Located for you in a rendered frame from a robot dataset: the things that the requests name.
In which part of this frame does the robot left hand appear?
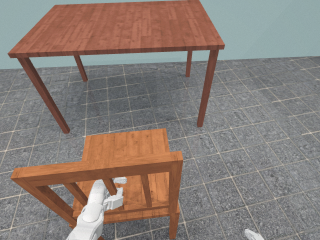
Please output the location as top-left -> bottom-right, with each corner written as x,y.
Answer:
87,177 -> 127,212

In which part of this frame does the robot right hand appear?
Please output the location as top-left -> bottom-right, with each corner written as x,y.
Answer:
244,229 -> 264,240

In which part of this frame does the left robot forearm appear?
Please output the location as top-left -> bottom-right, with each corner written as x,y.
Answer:
66,203 -> 104,240

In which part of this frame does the chair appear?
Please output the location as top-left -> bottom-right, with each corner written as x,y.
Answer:
10,128 -> 183,240

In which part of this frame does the table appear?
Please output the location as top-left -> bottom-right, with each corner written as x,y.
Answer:
7,0 -> 225,134

